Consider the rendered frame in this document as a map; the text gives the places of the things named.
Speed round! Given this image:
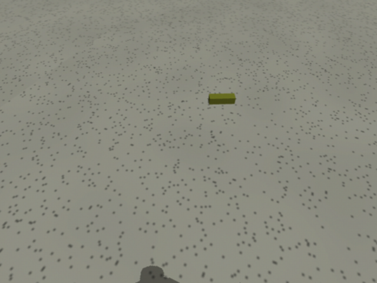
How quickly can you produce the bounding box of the carton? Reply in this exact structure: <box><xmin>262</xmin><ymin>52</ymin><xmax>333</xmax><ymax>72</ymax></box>
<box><xmin>209</xmin><ymin>93</ymin><xmax>236</xmax><ymax>104</ymax></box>

